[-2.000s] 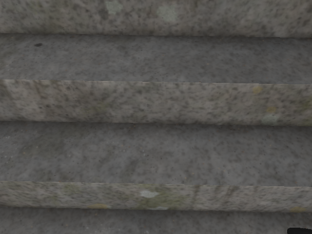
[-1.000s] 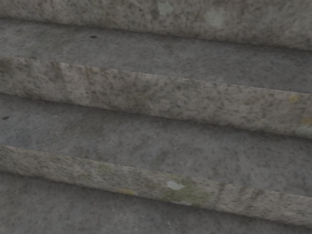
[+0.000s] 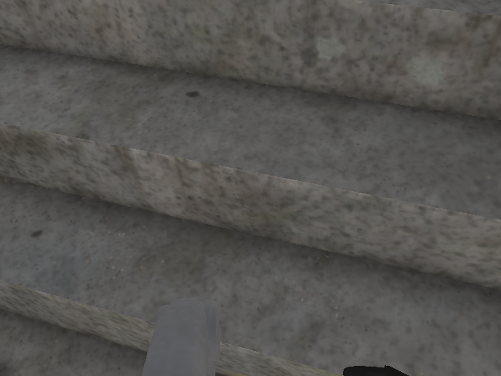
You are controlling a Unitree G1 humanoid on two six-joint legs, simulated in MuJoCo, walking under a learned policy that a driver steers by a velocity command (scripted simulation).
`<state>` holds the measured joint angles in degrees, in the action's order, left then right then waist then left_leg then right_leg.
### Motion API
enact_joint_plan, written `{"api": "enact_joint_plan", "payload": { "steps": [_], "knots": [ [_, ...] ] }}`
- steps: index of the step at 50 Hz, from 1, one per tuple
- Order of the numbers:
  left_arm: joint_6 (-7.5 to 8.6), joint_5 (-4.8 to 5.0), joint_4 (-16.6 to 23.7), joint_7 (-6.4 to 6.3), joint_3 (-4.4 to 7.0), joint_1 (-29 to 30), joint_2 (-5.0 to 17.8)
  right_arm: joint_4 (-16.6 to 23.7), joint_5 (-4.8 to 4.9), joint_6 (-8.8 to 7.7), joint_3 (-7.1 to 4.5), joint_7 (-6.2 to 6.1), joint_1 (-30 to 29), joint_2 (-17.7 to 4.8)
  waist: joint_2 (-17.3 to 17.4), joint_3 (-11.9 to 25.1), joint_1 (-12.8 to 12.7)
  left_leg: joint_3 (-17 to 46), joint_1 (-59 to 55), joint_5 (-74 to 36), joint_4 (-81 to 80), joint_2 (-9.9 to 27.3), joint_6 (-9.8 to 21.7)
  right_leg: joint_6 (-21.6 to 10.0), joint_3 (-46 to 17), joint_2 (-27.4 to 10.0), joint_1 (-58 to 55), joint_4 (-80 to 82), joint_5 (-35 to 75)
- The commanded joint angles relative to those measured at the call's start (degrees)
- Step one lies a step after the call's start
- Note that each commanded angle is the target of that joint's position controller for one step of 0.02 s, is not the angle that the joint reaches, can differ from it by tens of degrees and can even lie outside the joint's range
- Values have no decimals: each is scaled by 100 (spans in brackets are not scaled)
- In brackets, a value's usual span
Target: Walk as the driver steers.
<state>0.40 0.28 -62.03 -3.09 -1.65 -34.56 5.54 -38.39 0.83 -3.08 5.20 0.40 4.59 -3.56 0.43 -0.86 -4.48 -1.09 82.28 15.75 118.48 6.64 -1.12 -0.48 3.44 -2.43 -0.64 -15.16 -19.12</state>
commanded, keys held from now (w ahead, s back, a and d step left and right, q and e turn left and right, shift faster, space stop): w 0.92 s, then w+e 0.08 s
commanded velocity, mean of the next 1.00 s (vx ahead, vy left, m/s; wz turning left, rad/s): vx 0.50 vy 0.00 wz -0.01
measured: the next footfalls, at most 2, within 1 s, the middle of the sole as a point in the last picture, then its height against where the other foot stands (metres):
left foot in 0.10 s outside the picture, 0.21 m higher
right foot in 0.66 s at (336, 319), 0.20 m higher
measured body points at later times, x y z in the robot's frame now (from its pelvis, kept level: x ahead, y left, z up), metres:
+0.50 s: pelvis +0.24 +0.05 +0.21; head +0.23 +0.09 +0.66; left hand +0.48 +0.14 +0.13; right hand +0.13 -0.12 +0.06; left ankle +0.22 +0.14 -0.54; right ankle +0.34 -0.11 -0.16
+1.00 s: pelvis +0.46 +0.01 +0.40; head +0.44 -0.02 +0.85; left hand +0.35 +0.18 +0.25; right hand +0.71 -0.15 +0.34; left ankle +0.57 +0.18 +0.00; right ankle +0.41 -0.07 -0.33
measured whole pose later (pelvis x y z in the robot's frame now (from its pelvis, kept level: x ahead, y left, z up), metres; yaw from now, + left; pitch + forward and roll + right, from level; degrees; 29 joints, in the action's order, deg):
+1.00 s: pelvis +0.46 +0.01 +0.40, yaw -1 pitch +4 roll +2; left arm 2.2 -2.4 -69.8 3.1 -4.7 -30.2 4.2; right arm -42.8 0.8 -5.8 5.9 1.6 -2.2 -5.6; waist 1.8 7.7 -0.3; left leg 8.5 80.7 -5.9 120.4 -2.3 9.4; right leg -3.2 6.5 -1.1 13.5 -29.8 -20.3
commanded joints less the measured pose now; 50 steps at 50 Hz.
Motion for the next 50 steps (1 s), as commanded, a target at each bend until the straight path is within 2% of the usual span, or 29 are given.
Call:
{"api": "enact_joint_plan", "payload": {
  "steps": [1, 2, 3, 4, 5, 6, 7, 8, 9, 10, 12, 13, 16, 17, 22, 25, 29, 30, 32, 33, 34, 35, 36, 37, 38, 39, 41, 45, 50],
  "knots": [
    [-2, 330, 142, -176, 191, -278, 1070, 1686, -183, -267, 353, 128, -2339, 204, -525, -340, 68, -819, -2324, 124, -2981, 283, 234, -1017, -645, -1232, 2013, 2360, 1932],
    [-58, 379, -42, -173, 122, -445, 1011, 1649, -88, -270, 346, 88, -2087, 201, -749, 477, 311, -1374, -3963, 285, -3480, -253, 429, -1028, -67, -900, 1678, 1822, 5135],
    [110, 156, 16, -52, 188, -514, 1458, 1583, 33, -343, 116, 98, -1430, -173, -1525, 1106, 591, -1661, -5234, 1080, -3554, -864, 566, -1087, -97, -1115, 1155, 907, 9371],
    [211, 13, 78, 12, 284, -169, 1948, 1252, 80, -300, -228, 69, -334, -943, -2144, 1450, 1279, -1453, -5601, 1327, -4248, -1109, 731, -1014, -201, -1250, 195, -150, 12071],
    [219, -51, 119, 18, 403, 254, 2194, 918, -66, -260, -497, 68, 619, -1523, -2435, 2063, 1848, -426, -6026, 1220, -5102, -963, 1015, -906, -301, -1353, -445, -1387, 12854],
    [322, 17, 347, 66, 428, 333, 1888, 268, -276, -179, -725, 25, 1836, -2031, -680, 2812, 2094, 2255, -7953, 1360, -6440, 30, 1694, -758, -573, -868, 1370, -3283, 11313],
    [482, -45, 392, 309, 337, 624, 1182, -524, -403, 12, -902, -78, 3053, -2686, 2317, 3416, 2029, 5391, -9292, 1230, -9579, 1220, 2313, -719, -1096, 656, 2871, -5585, 2360],
    [632, -30, 330, 632, 421, 940, 990, -738, -539, 87, -832, -201, 3008, -2220, 1510, 3524, 1899, 6756, -8842, 2151, -10285, 1608, 2123, -680, -2515, 1140, 3605, -8672, 1159],
    [618, 35, 945, 788, 346, 1937, 536, -1058, -218, 108, -714, -167, 2457, -1746, 940, 2192, 1499, 5944, -7951, 3269, -10211, 1464, 1558, -811, -2266, 881, 4767, -9823, 1031],
    [558, 15, 1640, 789, 179, 2973, 177, -1486, -123, 119, -575, -72, 2083, -1107, 464, 679, 1135, 4728, -6718, 3342, -9938, 1213, 1387, -923, -1694, 683, 5608, -10459, 933],
    [406, 69, 2010, 695, -64, 2612, -95, -1888, -337, 63, -265, 107, 1064, 49, -32, -123, 147, 2733, -5166, 1982, -9514, 843, 891, -1154, -1823, 594, 5810, -11552, 1204],
    [369, 136, 1942, 691, -141, 2130, -124, -1946, -375, 35, -213, 179, 840, 213, -16, -213, -137, 1955, -4962, 1271, -9548, 707, 758, -1231, -1836, 521, 6012, -11690, 1336],
    [337, 88, 1981, 624, -382, 2023, -168, -1977, -483, -61, -166, 287, 501, -88, -91, -266, -494, -26, -4487, -201, -9800, 306, 579, -1041, -1518, 458, 6518, -10792, 2247],
    [294, 123, 1958, 577, -413, 2287, -168, -2103, -575, -81, -153, 249, 864, -292, 178, -109, -293, 140, -4763, -338, -10098, 523, 870, -890, -1199, 658, 6964, -12153, 2178],
    [267, 114, 2444, 396, -561, 3730, -157, -2500, -266, -80, -138, 196, 2047, -594, 170, -197, 342, -68, -5720, -162, -10477, 495, 477, -566, -830, 449, 8467, -11190, 2435],
    [286, 126, 2818, 343, -741, 4896, -278, -2691, -231, -94, -224, -88, 2896, -868, 741, 169, 889, 431, -6313, -231, -11515, 812, 944, -274, 190, 68, 8300, -10112, 1829],
    [227, -59, 2856, 598, -870, 5342, -595, -2890, -53, 243, -379, -384, 3314, -974, 653, 605, 828, 204, -8770, -2453, -11396, 1081, 1166, -433, 225, -479, 8008, -8877, 393],
    [308, 41, 2762, 712, -810, 5191, -353, -2736, -75, 207, -341, -320, 2712, -984, 552, 672, 501, -513, -7852, -4297, -11590, 849, 1124, -667, 1055, -168, 6065, -7216, 41],
    [344, -8, 2510, 643, -553, 4420, 50, -2946, -112, 106, -339, -323, 3165, -1268, 1826, 1371, 156, -467, -8196, -10459, -10460, 1007, 1543, -857, 1325, 690, 4059, -6631, -1588],
    [355, -60, 2361, 621, -364, 3520, 427, -3000, -142, 20, -413, -351, 3028, -1607, 2320, 1737, -371, -398, -9017, -11731, -9447, 1113, 1508, -942, 685, 634, 3622, -5650, -1855],
    [335, -229, 1955, 645, -130, 2139, 988, -2838, -259, -103, -490, -296, 2578, -1772, 1926, 2425, -847, -283, -8229, -12173, -8098, 1003, 1499, -1306, -802, 35, 2052, -5146, -979],
    [141, -318, 1442, 540, 118, 1093, 1617, -2657, -171, -276, -507, -63, 2314, -1470, 36, 2917, -937, -100, -6490, -9236, -6583, 326, 1395, -1874, -3454, -861, 593, -2803, -1793],
    [-164, -264, 787, 335, 343, 255, 1999, -2463, -134, -360, -459, 193, 1516, -828, -1591, 2671, -1105, 617, -4394, -2034, -4198, -977, 1112, -2358, -6356, -1652, -393, 359, -2908],
    [-150, -339, 580, 243, 195, 651, 1427, -2073, -112, -408, -495, 451, 742, -515, -1113, 1877, -755, 2000, -3184, -1251, -1021, -1270, 1028, -1904, -7055, -1807, 615, 425, -3579],
    [-84, -319, 431, 297, -48, 1300, 623, -1367, -33, -421, -354, 557, 27, -113, -902, 485, -274, 1943, -2048, -992, 372, -1197, 1151, -1670, -5750, -1769, 1762, -97, -2928],
    [4, -311, 217, 387, -196, 1606, 39, -834, -55, -419, -242, 524, -374, -4, -392, -222, 196, 1723, -1578, -1071, 846, -1074, 1320, -1350, -4274, -1562, 2592, -588, -2274],
    [173, -391, -185, 581, -334, 1926, -638, -768, -76, -369, -74, 413, 452, 173, 273, -363, 1009, 1791, -1270, -1388, 1109, -1018, 1543, -662, -2292, -953, 2930, -964, -605],
    [260, -420, -95, 686, -287, 2435, -132, -624, 4, -246, 113, 210, 544, 5, 19, -258, 1444, 1156, -1459, -2322, 6, -1003, 1260, -260, 105, -458, 3834, -420, 1150],
    [248, -148, -522, 549, -215, 216, 423, -296, -13, -260, 351, 141, -817, 192, -336, -24, 353, 329, 730, -1917, 212, -786, 835, -763, -891, -754, 1429, -118, 514]
  ]
}}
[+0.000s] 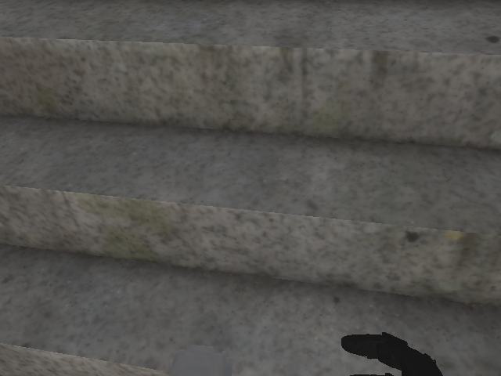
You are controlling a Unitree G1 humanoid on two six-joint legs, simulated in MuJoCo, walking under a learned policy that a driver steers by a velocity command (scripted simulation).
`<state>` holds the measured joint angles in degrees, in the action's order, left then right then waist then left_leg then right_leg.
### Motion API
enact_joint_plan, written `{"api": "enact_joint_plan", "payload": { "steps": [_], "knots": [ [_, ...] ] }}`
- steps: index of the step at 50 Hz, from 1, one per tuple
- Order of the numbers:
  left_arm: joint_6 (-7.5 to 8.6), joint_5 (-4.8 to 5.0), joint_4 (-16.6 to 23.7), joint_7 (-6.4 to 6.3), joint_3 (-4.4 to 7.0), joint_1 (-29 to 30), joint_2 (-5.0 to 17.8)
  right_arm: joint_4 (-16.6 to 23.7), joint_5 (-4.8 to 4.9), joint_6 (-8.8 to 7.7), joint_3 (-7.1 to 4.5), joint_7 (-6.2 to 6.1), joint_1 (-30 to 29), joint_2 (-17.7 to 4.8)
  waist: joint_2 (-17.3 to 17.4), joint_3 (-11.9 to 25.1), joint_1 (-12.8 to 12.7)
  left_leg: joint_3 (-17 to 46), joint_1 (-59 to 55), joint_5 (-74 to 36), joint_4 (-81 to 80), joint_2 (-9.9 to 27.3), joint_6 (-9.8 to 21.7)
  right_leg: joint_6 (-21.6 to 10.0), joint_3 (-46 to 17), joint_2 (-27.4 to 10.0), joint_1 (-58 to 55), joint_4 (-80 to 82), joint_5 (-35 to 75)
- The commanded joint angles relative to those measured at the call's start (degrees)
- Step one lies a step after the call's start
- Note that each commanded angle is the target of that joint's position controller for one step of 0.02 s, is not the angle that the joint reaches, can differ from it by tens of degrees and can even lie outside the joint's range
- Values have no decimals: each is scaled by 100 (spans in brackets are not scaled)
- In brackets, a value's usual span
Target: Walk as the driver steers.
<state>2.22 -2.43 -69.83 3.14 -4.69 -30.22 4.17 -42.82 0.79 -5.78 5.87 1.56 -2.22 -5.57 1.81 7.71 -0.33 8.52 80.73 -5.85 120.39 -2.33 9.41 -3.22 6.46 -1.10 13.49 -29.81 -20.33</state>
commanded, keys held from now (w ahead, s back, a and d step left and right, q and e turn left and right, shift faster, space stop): w+e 0.84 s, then w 0.16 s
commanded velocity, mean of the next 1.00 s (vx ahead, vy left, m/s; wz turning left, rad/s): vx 0.50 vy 0.00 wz -0.47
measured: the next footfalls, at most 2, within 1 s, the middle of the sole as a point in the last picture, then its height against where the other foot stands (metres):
left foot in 0.18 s outside the picture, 0.21 m higher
right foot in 0.72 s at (396, 356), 0.21 m higher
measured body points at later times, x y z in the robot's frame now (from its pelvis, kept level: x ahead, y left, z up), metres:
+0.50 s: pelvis +0.23 +0.01 +0.20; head +0.19 +0.02 +0.65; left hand +0.51 +0.14 +0.15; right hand +0.14 -0.20 +0.04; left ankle +0.25 +0.11 -0.53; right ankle +0.26 -0.16 -0.14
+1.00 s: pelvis +0.41 -0.15 +0.39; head +0.37 -0.17 +0.84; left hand +0.50 +0.05 +0.25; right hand +0.52 -0.43 +0.33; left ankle +0.52 +0.00 +0.02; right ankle +0.41 -0.19 -0.33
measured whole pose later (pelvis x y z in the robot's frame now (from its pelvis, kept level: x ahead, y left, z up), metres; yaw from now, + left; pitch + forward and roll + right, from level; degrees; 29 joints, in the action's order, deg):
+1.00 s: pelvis +0.41 -0.15 +0.39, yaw -29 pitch +3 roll +4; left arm 0.3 -3.6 -61.6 3.6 -2.3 -24.0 9.1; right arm -40.2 -0.2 -7.3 3.7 1.8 1.4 -7.5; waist 1.0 8.1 2.3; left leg 8.5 68.4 -7.9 127.6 0.2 9.1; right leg -5.7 3.2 2.3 25.0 -42.4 -20.3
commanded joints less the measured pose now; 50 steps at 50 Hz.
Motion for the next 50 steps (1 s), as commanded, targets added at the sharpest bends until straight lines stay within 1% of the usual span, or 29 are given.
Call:
{"api": "enact_joint_plan", "payload": {
  "steps": [1, 3, 5, 6, 7, 8, 9, 10, 11, 12, 13, 14, 16, 19, 21, 26, 30, 33, 34, 36, 37, 38, 39, 40, 41, 43, 44, 48, 50],
  "knots": [
    [25, 93, 278, -156, 88, -571, 509, 336, -10, -46, 321, 93, -677, 364, -470, -900, -324, -986, 1247, 378, -229, 369, -361, -568, -1597, -1017, -446, 1461, 583],
    [-42, 96, 241, -334, 82, -1064, 385, 890, 50, -93, 411, 179, -1669, 390, -666, -939, -605, -1369, 1748, 886, -690, 854, -575, -627, -2136, -1357, -1159, 1912, 879],
    [-53, 320, 108, -625, 233, -1272, 522, 1423, -99, -60, 651, 245, -2767, 682, -797, -932, -735, -1731, -470, 1926, -2445, 1005, -634, -814, -1968, -1565, -233, 3209, 2208],
    [14, 375, 99, -609, 182, -722, 546, 1275, 5, -79, 547, 269, -2282, 383, -807, -486, -216, -2569, -2980, 1970, -4065, 564, -413, -672, -944, -1074, 523, 3252, 4599],
    [225, 269, -38, -507, 212, -1135, 743, 1195, -28, -133, 340, 166, -1943, 193, -1512, 229, -88, -2602, -4775, 2637, -4188, 34, -298, -809, -947, -1180, 324, 2432, 8549],
    [341, 156, -118, -429, 308, -1040, 1179, 963, -116, -109, 36, 64, -763, -383, -2256, 879, 577, -2018, -5175, 3279, -4552, -92, -43, -918, -868, -1363, -937, 1474, 11340],
    [378, 109, 77, -471, 526, -408, 1808, 692, -187, -44, -274, -1, 668, -983, -2742, 1452, 1456, -900, -5924, 3793, -5305, 168, 97, -933, -1098, -1394, -1459, 278, 12157],
    [524, -5, 438, -442, 555, 186, 1693, 233, -367, -45, -583, 51, 2312, -1699, -1441, 2440, 1936, 1096, -7922, 3304, -6028, 1286, 622, -935, -1224, -1115, -242, -1492, 11280],
    [619, 114, 630, -194, 519, 442, 956, -327, -454, 213, -799, -113, 3079, -2120, 535, 2738, 1713, 3954, -9048, 4728, -8965, 2260, 1167, -856, -1237, -191, 1796, -3459, 6611],
    [627, 53, 928, 38, 523, 1291, 607, -602, -510, 419, -818, -265, 2898, -1996, 969, 2596, 1568, 5884, -8477, 5789, -10582, 2825, 1329, -594, -1857, 536, 2897, -7042, 2299],
    [569, 116, 1699, 226, 450, 2229, 90, -765, -321, 492, -586, -309, 1971, -1254, 794, 1386, 966, 5122, -7182, 5890, -10458, 2826, 744, -645, -2317, 379, 4052, -9100, 1789],
    [431, 168, 2291, 259, 260, 2676, -337, -986, -340, 495, -343, -306, 1326, -363, 597, 167, 448, 3578, -5939, 5583, -10022, 2792, 474, -751, -2035, 282, 4786, -10002, 1353],
    [169, 204, 2575, 66, 239, 2123, -172, -1718, -335, 355, -226, -141, 954, 342, -415, -869, -509, 890, -4780, 4124, -9541, 2282, -401, -989, -1835, -16, 4989, -10002, 1539],
    [42, 354, 2457, -51, 30, 1550, -260, -1862, -504, 230, -305, 12, 805, 27, -80, -931, -977, -1317, -4572, 2491, -10001, 1788, -649, -919, -1593, -16, 5255, -9405, 2217],
    [-135, 356, 2542, -236, -65, 1925, -355, -1893, -629, 254, -273, 39, 919, -250, 204, -1156, -921, -1440, -4631, 2187, -10484, 1956, -425, -649, -1397, 124, 6051, -10905, 2100],
    [-43, 348, 2853, -305, -103, 2803, 100, -1853, -457, 186, -200, -8, 1880, -613, -167, -883, -391, -2025, -5959, 1727, -10565, 1845, -456, -330, -1130, -28, 7032, -9971, 2782],
    [-80, 475, 3511, -267, -197, 4187, 158, -1965, -355, 247, -434, -263, 3104, -1171, 476, -753, 292, -1694, -7909, 1984, -11289, 2313, -308, -129, -693, -588, 8109, -8886, 1779],
    [-146, 408, 4007, 18, -444, 5124, 5, -1995, -167, 409, -593, -456, 3020, -1370, 401, -689, 233, -2460, -7584, 276, -12444, 2272, -120, -354, 173, -974, 5869, -6550, 267],
    [-170, 466, 3849, 98, -377, 4853, 145, -1956, -115, 370, -572, -429, 2754, -1387, 118, -517, 60, -2997, -6893, -1628, -12249, 2019, -59, -546, 941, -585, 4119, -5476, 60],
    [-142, 250, 3622, 93, -86, 3680, 559, -2117, -34, 303, -644, -387, 3251, -1858, 1354, 487, -468, -2834, -8426, -8374, -10309, 2352, 195, -897, 1094, 331, 2917, -5106, -1465],
    [-156, 138, 3478, 115, 194, 2564, 1168, -1850, -138, 231, -735, -332, 2880, -2200, 1861, 1298, -1028, -2646, -8833, -9435, -8997, 2247, 143, -1103, 196, 575, 1910, -4121, -1433],
    [-253, 66, 3257, 42, 494, 1436, 1855, -1387, -181, 71, -786, -227, 2408, -2211, 940, 1820, -1390, -2124, -6960, -8089, -7248, 1993, -165, -1583, -2305, -251, 13, -2829, -836],
    [-387, 35, 2927, -179, 784, 849, 2605, -1030, -120, -116, -746, 3, 2096, -1689, -1139, 2437, -1136, -1531, -5236, -1589, -5368, 909, -388, -1935, -5847, -1100, -1357, 290, -2734],
    [-430, 25, 2753, -309, 873, 1047, 2700, -966, -170, -118, -826, 181, 1404, -1250, -1156, 2261, -931, -311, -3807, 740, -2096, 79, -709, -1506, -7556, -1558, -1389, 1937, -3790],
    [-400, -40, 2418, -323, 657, 1001, 2153, -508, -236, -142, -752, 290, 864, -674, -891, 1477, -564, 271, -2967, 640, -198, 228, -530, -649, -7034, -1648, -533, 1842, -3398],
    [-215, -1, 1873, -142, 391, 1406, 943, 367, -344, -161, -481, 212, 119, -109, -201, -313, 12, 56, -1723, 381, 906, 474, -98, 128, -4582, -1067, 1037, 640, -2487],
    [-172, 0, 1640, -55, 303, 1644, 568, 402, -356, -153, -331, 204, 480, 102, 52, -515, 402, 105, -1598, 304, 1185, 525, 59, 267, -3530, -696, 1260, 170, -1576],
    [-16, -123, 1496, 93, 150, 2003, 203, 192, -62, -135, -22, 34, 1185, 131, -205, -619, 830, -29, -1122, -407, 259, 274, -11, 533, -1249, -372, 1822, 254, 696],
    [28, -163, 953, 115, 96, 1101, 259, 86, 17, -52, 131, -71, 907, 576, -668, -566, 546, -59, 212, -217, 2170, -33, 14, 452, -1438, -637, 1135, 434, 1102]
  ]
}}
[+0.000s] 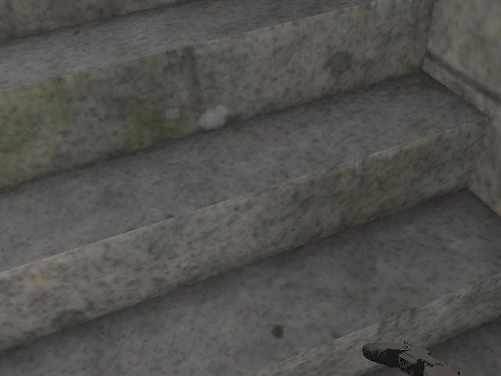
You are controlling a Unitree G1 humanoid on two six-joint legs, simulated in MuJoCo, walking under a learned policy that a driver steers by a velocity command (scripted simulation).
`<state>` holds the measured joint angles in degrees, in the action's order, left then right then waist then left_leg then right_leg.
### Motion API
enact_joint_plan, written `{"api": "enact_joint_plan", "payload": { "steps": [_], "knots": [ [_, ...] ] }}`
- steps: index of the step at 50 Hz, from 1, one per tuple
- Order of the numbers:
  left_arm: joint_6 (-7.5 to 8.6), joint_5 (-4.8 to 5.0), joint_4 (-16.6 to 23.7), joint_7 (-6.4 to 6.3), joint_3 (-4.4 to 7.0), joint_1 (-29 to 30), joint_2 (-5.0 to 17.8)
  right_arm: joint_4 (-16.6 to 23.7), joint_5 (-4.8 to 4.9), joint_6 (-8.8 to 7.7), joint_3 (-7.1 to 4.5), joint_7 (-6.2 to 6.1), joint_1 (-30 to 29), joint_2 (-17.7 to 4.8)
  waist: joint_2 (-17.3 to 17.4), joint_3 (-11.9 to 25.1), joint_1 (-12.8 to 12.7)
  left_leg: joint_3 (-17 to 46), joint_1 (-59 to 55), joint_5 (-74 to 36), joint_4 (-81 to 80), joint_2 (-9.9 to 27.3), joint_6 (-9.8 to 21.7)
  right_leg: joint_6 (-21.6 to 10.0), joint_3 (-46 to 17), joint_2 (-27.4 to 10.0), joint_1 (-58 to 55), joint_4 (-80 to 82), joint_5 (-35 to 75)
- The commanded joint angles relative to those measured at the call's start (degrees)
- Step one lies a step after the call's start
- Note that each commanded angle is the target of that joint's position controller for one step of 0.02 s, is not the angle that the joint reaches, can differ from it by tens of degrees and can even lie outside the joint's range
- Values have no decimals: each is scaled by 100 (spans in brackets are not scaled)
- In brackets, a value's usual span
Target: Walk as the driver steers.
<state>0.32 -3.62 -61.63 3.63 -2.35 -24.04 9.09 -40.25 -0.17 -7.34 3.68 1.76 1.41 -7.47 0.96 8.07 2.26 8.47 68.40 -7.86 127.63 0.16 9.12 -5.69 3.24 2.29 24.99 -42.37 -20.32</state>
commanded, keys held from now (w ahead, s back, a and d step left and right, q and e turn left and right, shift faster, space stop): w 0.20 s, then w+q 0.80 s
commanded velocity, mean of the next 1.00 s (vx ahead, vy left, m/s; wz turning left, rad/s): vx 0.50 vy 0.00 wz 0.27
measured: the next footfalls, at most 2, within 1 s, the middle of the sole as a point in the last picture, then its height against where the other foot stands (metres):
left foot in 0.30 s outside the picture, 0.20 m higher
right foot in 0.78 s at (330, 287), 0.21 m higher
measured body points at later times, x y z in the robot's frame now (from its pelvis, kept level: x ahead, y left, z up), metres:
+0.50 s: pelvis +0.25 +0.01 +0.18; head +0.20 -0.01 +0.63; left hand +0.40 +0.22 +0.09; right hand +0.23 -0.22 +0.01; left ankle +0.23 +0.06 -0.51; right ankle +0.23 -0.17 -0.21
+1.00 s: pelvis +0.49 -0.03 +0.39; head +0.45 -0.04 +0.84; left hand +0.43 +0.23 +0.24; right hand +0.74 -0.20 +0.32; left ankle +0.44 +0.11 -0.03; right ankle +0.56 -0.13 -0.31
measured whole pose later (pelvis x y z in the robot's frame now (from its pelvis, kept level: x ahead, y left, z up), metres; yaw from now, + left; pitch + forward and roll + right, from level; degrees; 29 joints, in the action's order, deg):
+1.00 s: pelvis +0.49 -0.03 +0.39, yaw +20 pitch +2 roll -2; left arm 1.9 -3.2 -62.2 -0.5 1.3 -18.1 14.2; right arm -43.9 0.3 -3.3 -0.8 3.2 6.1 -13.2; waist 1.2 7.6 2.2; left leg 7.5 60.1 -1.2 122.4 -1.2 11.1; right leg -0.6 13.6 -7.1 26.2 -48.0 -22.4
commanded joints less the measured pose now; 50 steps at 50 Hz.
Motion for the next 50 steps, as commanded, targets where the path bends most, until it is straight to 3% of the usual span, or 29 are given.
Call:
{"api": "enact_joint_plan", "payload": {
  "steps": [1, 3, 5, 10, 13, 14, 15, 16, 17, 18, 19, 20, 21, 23, 25, 27, 30, 34, 36, 37, 38, 39, 40, 41, 42, 43, 45, 46, 50],
  "knots": [
    [224, 30, 17, 74, -160, 304, -217, -134, 216, 107, 415, -105, 416, 854, -711, -743, 244, 35, 1945, 10, 1518, -349, 51, 779, -1007, -994, -55, 1833, 842],
    [193, 213, -142, 40, -175, 101, -122, 126, 179, 103, 495, -142, -507, 695, -848, -1005, -24, -504, 1847, -104, 360, -430, -97, 876, -783, -848, 499, 2333, 772],
    [177, 195, -256, -226, -212, -390, -37, 388, 95, 96, 630, -203, -1513, 743, -921, -866, -372, -1537, 1545, 18, -260, -363, -424, 541, -1137, -1072, 647, 3322, 1243],
    [8, 139, -710, -639, -168, -1138, -10, 296, 125, 9, 660, 82, -1632, 907, -691, -158, -411, -1750, 2299, 841, -804, 32, -318, 307, -929, -1407, -2746, 3119, 3751],
    [116, 351, -848, -723, -205, -908, 143, 310, -38, 46, 360, 98, -1842, 303, -1105, 1015, 45, -2671, -2737, 1922, -3618, -671, 53, 161, 76, -1248, -1527, 3035, 11255],
    [144, 282, -784, -802, -38, -923, 892, 116, -36, 240, 287, 56, -1203, 59, -1882, 975, 386, -2289, -2753, 3816, -4546, -713, 26, -251, -136, -1702, -2525, 2580, 12859],
    [176, 285, -714, -887, -2, -669, 1088, -83, 2, 313, 120, 137, -304, -285, -2216, 889, 798, -1825, -2701, 4730, -5414, -725, 105, -457, -308, -2063, -3535, 1681, 14568],
    [220, 251, -478, -857, 22, -156, 1146, -599, 1, 370, 9, 281, 572, -530, -1854, 1146, 1062, -1461, -3394, 4547, -6087, -561, 249, -689, -107, -2070, -3636, 740, 14777],
    [363, 132, -170, -755, 125, 64, 1228, -962, -233, 428, -133, 353, 1731, -901, -526, 1731, 1361, 453, -5360, 4087, -6671, -55, 767, -737, -538, -2036, -2139, -548, 13883],
    [529, 219, 104, -459, 107, 518, 828, -1387, -369, 669, -302, 210, 2293, -1254, 1503, 1589, 1338, 2979, -6390, 3900, -9439, 823, 1443, -513, -450, -910, -356, -2802, 8079],
    [663, 236, 345, -154, 142, 1283, 338, -1802, -583, 857, -268, -107, 2215, -694, 1895, 762, 1078, 5922, -6077, 4346, -11590, 1492, 2039, 46, -1310, 583, 1794, -6917, 2200],
    [846, 318, 1051, 133, 7, 1694, -148, -1993, -499, 759, -17, -184, 2015, 98, 1086, -322, 572, 5670, -5045, 5237, -11381, 1452, 1560, -295, -2296, 609, 3165, -8823, 1636],
    [901, 304, 1664, 261, -123, 2091, -414, -2117, -345, 632, 132, -110, 1608, 557, 340, -1071, -44, 4202, -4290, 4852, -10807, 1314, 1158, -462, -2290, 571, 3982, -9469, 1354],
    [858, 167, 1920, 189, -326, 1759, -701, -2338, -346, 482, 220, 79, 1116, 928, -782, -1431, -853, 1556, -3828, 3048, -10228, 552, 226, -780, -1886, 333, 4737, -9677, 1451],
    [807, 279, 2011, 97, -493, 1420, -697, -2141, -389, 556, 135, 191, 653, 629, -721, -1400, -1273, 104, -3238, 2085, -10460, 327, -125, -598, -1562, 57, 4548, -8709, 1392],
    [762, 187, 2385, -46, -559, 1924, -336, -1970, -261, 491, 113, 162, 445, 246, -482, -1313, -1389, -624, -1946, 1634, -10914, 31, -34, -204, -494, -324, 3538, -7145, 2418],
    [714, 205, 2531, -252, -692, 2719, -661, -2396, -177, 490, 28, 13, 2461, -134, 297, -762, -446, 568, -3944, 1798, -11064, 382, 400, 281, 219, -694, 4862, -8219, 2151],
    [962, 230, 3450, -42, -839, 4671, -952, -2412, -135, 729, -176, -288, 4304, -72, 334, -631, 733, 1742, -7148, 858, -10999, 1038, 373, 574, 20, -929, 7093, -6914, 1015],
    [956, 62, 4151, -36, -1043, 5922, -1189, -2218, 158, 693, -360, -567, 3759, -245, 685, -579, 492, 1069, -4696, -829, -12522, 1025, 397, 465, 514, -811, 3073, -3569, -664],
    [851, 314, 3870, -189, -704, 5013, -689, -2484, 58, 498, -330, -561, 3906, -388, 1025, 312, -28, 768, -4674, -3809, -12396, 843, 505, 369, 1447, -83, 789, -3166, -671],
    [776, 370, 3461, -343, -274, 3526, 0, -2388, -124, 236, -435, -444, 3613, -817, 2010, 871, -672, 691, -5610, -7032, -11256, 1093, 483, 104, 627, -59, -112, -2968, -1278],
    [763, 250, 2890, -399, 209, 1222, 1022, -2089, -66, 79, -680, -394, 2325, -1536, 2093, 1921, -1970, 709, -5745, -8729, -9483, 1087, 403, -379, -1036, -613, -1367, -2675, -1392],
    [715, -30, 2475, -450, 516, -206, 1781, -1785, -42, -107, -761, -207, 1993, -1382, 343, 3182, -2122, 508, -4435, -7425, -7425, 480, 319, -998, -3767, -1885, -3252, -1045, -1790],
    [511, -126, 2112, -550, 675, -764, 2222, -1465, -128, -220, -629, 4, 1641, -594, -2167, 3361, -1958, 625, -2607, -274, -4900, -493, 73, -1595, -6809, -2914, -4235, 1818, -2120],
    [329, -10, 1904, -696, 586, 34, 1620, -1321, -178, -178, -649, 205, 1045, -447, -1782, 2812, -1712, 1010, -1968, 711, -1715, -512, -199, -1378, -7395, -3008, -3082, 2338, -3333],
    [191, 125, 1597, -712, 410, 706, 1044, -543, -118, -61, -500, 342, 76, 23, -1484, 1222, -1151, 649, -984, 1040, -486, -392, -142, -1060, -6080, -2815, -1840, 2302, -3479],
    [145, 15, 912, -595, -13, 1415, -749, -115, -77, 201, -278, 341, 345, 356, -58, -538, -109, 202, -461, 1158, 82, -140, 161, -368, -3264, -2511, 229, 1307, -2193],
    [194, -5, 619, -461, -71, 1515, -955, -246, 48, 361, -209, 284, 931, 484, -36, -823, 257, 199, -557, 1263, 165, -32, 289, -45, -2149, -2271, 632, 1366, -1396],
    [353, 17, 327, -272, 57, 1685, -308, -125, 95, 513, 48, 115, 1035, 564, -211, -1042, 687, -4, -294, 431, -725, 80, 102, 152, 345, -1827, 957, 2249, 390]
  ]
}}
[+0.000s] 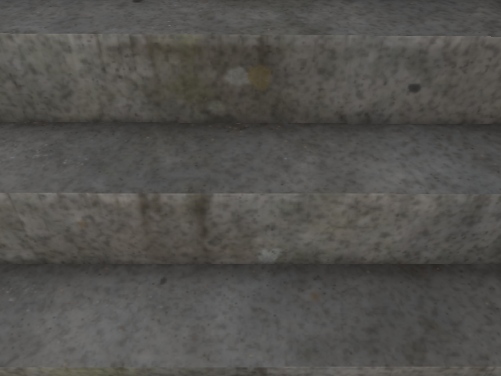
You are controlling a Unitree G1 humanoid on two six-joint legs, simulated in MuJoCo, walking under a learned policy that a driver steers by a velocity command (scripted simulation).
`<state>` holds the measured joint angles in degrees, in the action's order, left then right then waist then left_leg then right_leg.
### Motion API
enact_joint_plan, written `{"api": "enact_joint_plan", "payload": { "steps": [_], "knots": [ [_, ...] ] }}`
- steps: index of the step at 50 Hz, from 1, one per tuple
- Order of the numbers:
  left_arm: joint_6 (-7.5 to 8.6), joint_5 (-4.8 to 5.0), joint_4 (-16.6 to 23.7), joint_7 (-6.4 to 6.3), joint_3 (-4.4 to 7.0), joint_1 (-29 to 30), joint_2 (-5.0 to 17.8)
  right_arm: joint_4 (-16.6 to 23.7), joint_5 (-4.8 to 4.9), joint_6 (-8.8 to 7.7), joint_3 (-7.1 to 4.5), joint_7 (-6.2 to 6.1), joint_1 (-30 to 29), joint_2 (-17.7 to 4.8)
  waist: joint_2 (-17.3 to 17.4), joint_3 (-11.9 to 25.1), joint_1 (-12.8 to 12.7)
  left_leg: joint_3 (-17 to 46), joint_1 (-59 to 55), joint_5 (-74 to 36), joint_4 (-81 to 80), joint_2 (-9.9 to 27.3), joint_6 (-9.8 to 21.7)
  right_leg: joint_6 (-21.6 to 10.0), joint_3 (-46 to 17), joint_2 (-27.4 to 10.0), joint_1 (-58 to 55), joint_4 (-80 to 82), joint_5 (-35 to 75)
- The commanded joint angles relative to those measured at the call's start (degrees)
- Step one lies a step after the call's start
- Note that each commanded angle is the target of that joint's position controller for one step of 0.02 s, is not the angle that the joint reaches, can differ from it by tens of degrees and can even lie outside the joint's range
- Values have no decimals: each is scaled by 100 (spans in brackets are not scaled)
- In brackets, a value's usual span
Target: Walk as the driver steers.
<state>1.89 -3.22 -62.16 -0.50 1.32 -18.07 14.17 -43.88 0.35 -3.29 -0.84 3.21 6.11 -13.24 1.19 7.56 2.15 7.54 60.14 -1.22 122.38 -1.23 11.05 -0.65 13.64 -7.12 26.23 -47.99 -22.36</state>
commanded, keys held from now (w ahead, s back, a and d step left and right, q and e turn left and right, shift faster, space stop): w+q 0.28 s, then w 0.48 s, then w+e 0.24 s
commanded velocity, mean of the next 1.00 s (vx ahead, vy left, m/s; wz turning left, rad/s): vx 0.50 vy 0.00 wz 0.24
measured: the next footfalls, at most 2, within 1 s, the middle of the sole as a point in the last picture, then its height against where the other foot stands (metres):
left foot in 0.34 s outside the picture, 0.21 m higher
right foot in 0.90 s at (175, 326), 0.21 m higher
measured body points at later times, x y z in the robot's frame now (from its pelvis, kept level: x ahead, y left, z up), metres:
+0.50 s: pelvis +0.23 +0.13 +0.17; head +0.20 +0.14 +0.62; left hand +0.27 +0.39 +0.04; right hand +0.36 -0.09 +0.04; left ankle +0.27 +0.19 -0.49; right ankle +0.16 -0.07 -0.27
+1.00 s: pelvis +0.46 +0.20 +0.35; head +0.42 +0.23 +0.79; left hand +0.57 +0.43 +0.21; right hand +0.50 -0.03 +0.21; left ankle +0.32 +0.25 -0.26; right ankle +0.48 +0.15 -0.29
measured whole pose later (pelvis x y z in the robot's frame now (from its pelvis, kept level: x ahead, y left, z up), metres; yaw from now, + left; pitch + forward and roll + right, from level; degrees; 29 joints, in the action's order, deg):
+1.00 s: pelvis +0.46 +0.20 +0.35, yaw +12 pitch +3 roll -4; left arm 0.7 -3.7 -52.8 2.6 -3.0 -5.5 10.5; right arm -63.0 -1.1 -3.9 2.8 0.7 23.6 -9.1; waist -1.1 9.3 -2.4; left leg 1.8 26.1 0.0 78.1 -1.1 7.2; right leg -9.3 9.1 8.0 36.1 -67.1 -36.3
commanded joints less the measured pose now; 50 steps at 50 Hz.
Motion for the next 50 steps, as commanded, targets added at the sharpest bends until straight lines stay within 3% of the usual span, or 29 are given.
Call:
{"api": "enact_joint_plan", "payload": {
  "steps": [1, 4, 7, 10, 11, 12, 13, 14, 15, 17, 18, 19, 20, 21, 23, 25, 29, 33, 36, 39, 41, 43, 44, 45, 46, 47, 48, 49, 50],
  "knots": [
    [212, -211, 379, 158, -280, 892, -411, 277, 5, 195, 550, -177, 303, 1212, -398, -1001, 569, -116, 926, -112, 1122, 99, -212, -719, -924, -1232, 637, 3129, 821],
    [204, -72, 262, 174, -362, 231, -476, 455, 31, 245, 598, -288, -61, 1112, -215, -970, 310, 178, 2533, 113, 1931, 122, -376, -583, -817, -1313, -753, 3145, 1298],
    [237, -53, 373, 110, -264, -234, -41, 819, 6, 173, 559, -315, -734, 831, -155, -840, 97, 22, 2724, -175, 807, 376, -569, -492, -351, -1344, -1312, 3246, 1096],
    [128, 76, 268, -61, -120, -1059, 220, 1342, 173, 227, 611, -336, -1864, 763, -824, -839, -404, -701, 2911, 467, -272, 829, -702, -537, -337, -1464, -2025, 4015, 691],
    [120, 83, 205, -172, -71, -1269, 270, 1540, 204, 235, 624, -290, -2036, 741, -917, -755, -443, -748, 2954, 609, -578, 1016, -715, -539, -305, -1496, -2482, 4235, 900],
    [17, 246, 165, -292, 94, -1183, 690, 1871, 204, 261, 845, -139, -2670, 1035, -1267, -886, -482, -1222, 2042, 1918, -2037, 1327, -600, -674, 17, -1632, -2152, 5293, 1329],
    [-71, 299, 74, -336, 108, -1308, 656, 1975, 241, 282, 872, -40, -3038, 1022, -1046, -1153, -571, -1513, 1111, 2250, -3045, 1326, -508, -735, 310, -1472, -1998, 5457, 1809],
    [-82, 302, 87, -297, 59, -1071, 593, 1777, 271, 336, 794, 30, -2585, 973, -601, -871, -355, -2261, -583, 2300, -3730, 906, -320, -825, 880, -1224, -1522, 5138, 3646],
    [22, 385, -118, -212, -6, -1432, 677, 1770, 123, 314, 685, 25, -2275, 920, -1190, -339, -153, -2637, -1515, 2994, -3374, 200, -170, -1107, 771, -1315, -1949, 4318, 8586],
    [96, 315, 181, -185, 172, -1006, 1524, 1354, -41, 265, 195, 12, -27, -189, -2238, 1107, 980, -1680, -3048, 3501, -5184, -397, 328, -1036, 396, -1284, -3220, 1979, 12721],
    [253, 294, 590, -83, 199, -651, 1370, 1051, -67, 341, -51, -79, 968, -791, -1391, 1513, 1193, 696, -4757, 2764, -6554, 397, 796, -701, -148, -1068, -1499, 276, 11033],
    [411, 339, 792, 169, 113, -477, 548, 406, -108, 518, -342, -230, 1729, -1638, 792, 2048, 823, 4341, -6052, 4113, -9763, 1518, 1102, -349, -712, 90, 240, -1746, 4046],
    [453, 408, 660, 361, 213, 11, 238, 164, -236, 554, -330, -361, 1722, -1497, 691, 2205, 696, 5648, -5976, 5125, -11052, 1992, 696, -59, -1932, 799, 1272, -5126, 2000],
    [488, 430, 1171, 389, 121, 762, -405, -103, -310, 453, -154, -296, 1603, -1068, 672, 1565, 402, 4920, -5319, 4789, -10826, 2034, -128, -339, -2839, 811, 2044, -6847, 2113],
    [536, 228, 2118, 357, -204, 1835, -971, -802, -229, 226, 115, -68, 1229, 167, 202, -212, -112, 2757, -3791, 4136, -9793, 1587, -672, -868, -2693, 674, 3354, -7829, 2435],
    [621, 187, 2073, 397, -463, 1066, -1248, -1255, -297, 82, 290, 64, 924, 885, -115, -465, -659, 1350, -3531, 2857, -9381, 1135, -1068, -1235, -3060, 754, 3756, -7988, 3027],
    [475, 437, 1891, 284, -743, 860, -1425, -1594, -509, 103, 404, 50, 1065, 823, 72, -621, -838, -361, -3670, 639, -9583, 1046, -1396, -1043, -2645, 1138, 5271, -8798, 3146],
    [279, 462, 2420, 110, -941, 2223, -1352, -1897, -227, 66, 553, 80, 1399, 623, 520, -1041, -619, -1080, -2370, 861, -10515, 789, -1539, -763, -1706, 1215, 5399, -8130, 3229],
    [295, 481, 2549, 35, -1143, 3130, -1669, -2356, -276, 63, 534, -272, 2782, 349, 768, -674, 43, -130, -3850, -62, -11273, 1084, -1100, -550, -870, 1142, 5972, -8361, 2763],
    [472, 555, 2466, 282, -1181, 3446, -1692, -2534, -295, 318, 483, -575, 3308, 319, 370, -428, 220, -265, -6399, -1199, -11066, 1413, -1091, -652, -989, 998, 7220, -7626, 2229],
    [542, 505, 2414, 444, -1032, 3377, -1286, -2411, -201, 220, 529, -605, 2476, 299, 321, 168, -233, -1498, -5476, -4924, -11175, 1213, -1187, -980, -108, 1202, 4395, -5716, 1966],
    [362, 145, 2482, 376, -846, 2838, -714, -2350, -21, 86, 415, -717, 2328, -424, 1115, 1349, -844, -1524, -5592, -10285, -10803, 1478, -587, -936, 237, 1419, 1417, -3918, 470],
    [167, 202, 2048, 380, -679, 2017, -417, -2375, -106, 41, 349, -770, 2205, -793, 1574, 1441, -1178, -1436, -6505, -12209, -10071, 1868, -172, -889, 58, 1509, 1266, -3461, -781],
    [84, 269, 1823, 461, -550, 1538, -124, -2274, -15, 53, 287, -791, 2053, -914, 1696, 1324, -1305, -1355, -7156, -12993, -9251, 2028, -9, -1013, -275, 1559, 1192, -2346, -1427],
    [21, 270, 1454, 549, -418, 747, 66, -1969, -107, 8, 225, -809, 1643, -957, 1253, 1325, -1625, -1258, -6527, -12769, -8125, 1986, 42, -1234, -1180, 1360, 104, -1509, -1120],
    [-113, 72, 1114, 527, -252, -197, 494, -1561, -180, -141, 166, -684, 1352, -926, -164, 1528, -1760, -924, -4987, -10221, -6635, 1671, -2, -1739, -3423, 752, -1355, -194, -899],
    [-413, -106, 627, 348, -242, -485, 345, -1261, -252, -289, 282, -284, 681, -14, -2074, 995, -1397, -815, -2864, -732, -3687, -38, -398, -2520, -6055, -135, -1821, 2651, -129],
    [-343, -300, 275, 215, -447, -538, -628, -703, -164, -440, 262, 28, -45, 361, -1431, -82, -1102, 306, -886, 756, -67, -666, -458, -2598, -7719, -442, -1082, 3503, -1226],
    [-166, -187, 251, 203, -606, -154, -1058, -61, -87, -574, 458, 217, -343, 929, -844, -939, -573, 853, 523, 1322, 1524, -698, -256, -2308, -7040, -480, -422, 3058, -1507]
  ]
}}
Keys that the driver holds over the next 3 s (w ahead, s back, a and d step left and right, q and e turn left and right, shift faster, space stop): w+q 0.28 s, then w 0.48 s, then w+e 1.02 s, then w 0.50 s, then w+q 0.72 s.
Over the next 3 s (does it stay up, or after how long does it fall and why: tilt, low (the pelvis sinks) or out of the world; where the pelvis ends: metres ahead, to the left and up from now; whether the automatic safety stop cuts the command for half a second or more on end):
stays up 1.26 -0.08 1.07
